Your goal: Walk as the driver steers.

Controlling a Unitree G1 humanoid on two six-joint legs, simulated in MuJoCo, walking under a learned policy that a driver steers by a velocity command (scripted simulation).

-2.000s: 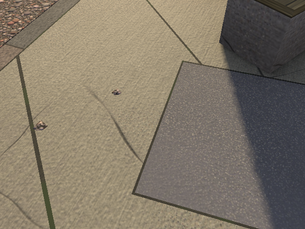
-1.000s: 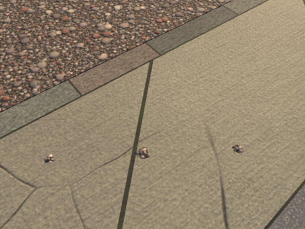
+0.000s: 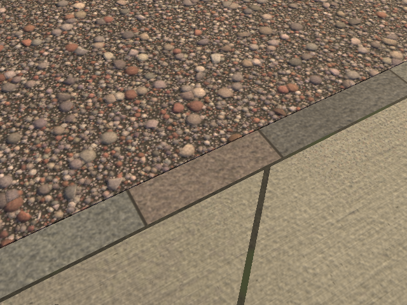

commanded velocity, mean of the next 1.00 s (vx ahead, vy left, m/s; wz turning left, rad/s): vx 0.39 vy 0.00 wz -0.30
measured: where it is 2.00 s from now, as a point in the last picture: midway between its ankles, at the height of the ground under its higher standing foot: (222, 294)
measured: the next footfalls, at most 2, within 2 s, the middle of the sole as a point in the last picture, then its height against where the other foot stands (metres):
left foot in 0.42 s outside the picture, level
right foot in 0.86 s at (272, 272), level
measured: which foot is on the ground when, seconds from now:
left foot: up 0.00-0.40, down 0.42-0.88, up 0.90-1.00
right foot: down 0.00-0.42, up 0.44-0.84, down 0.86-1.00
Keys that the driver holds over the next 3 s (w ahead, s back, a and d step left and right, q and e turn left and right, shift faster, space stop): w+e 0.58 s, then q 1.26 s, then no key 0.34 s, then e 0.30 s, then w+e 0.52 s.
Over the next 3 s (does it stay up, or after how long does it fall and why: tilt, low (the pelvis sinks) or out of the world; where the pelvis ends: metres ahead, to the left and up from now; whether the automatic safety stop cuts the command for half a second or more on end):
stays up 0.62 -0.07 0.03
